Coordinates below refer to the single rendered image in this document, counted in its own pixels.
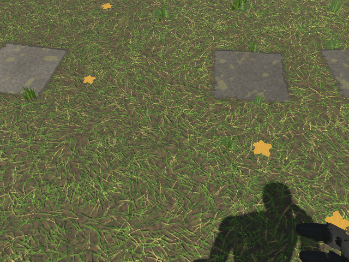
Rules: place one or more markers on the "robot right hand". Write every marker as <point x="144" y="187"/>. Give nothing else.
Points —
<point x="331" y="235"/>

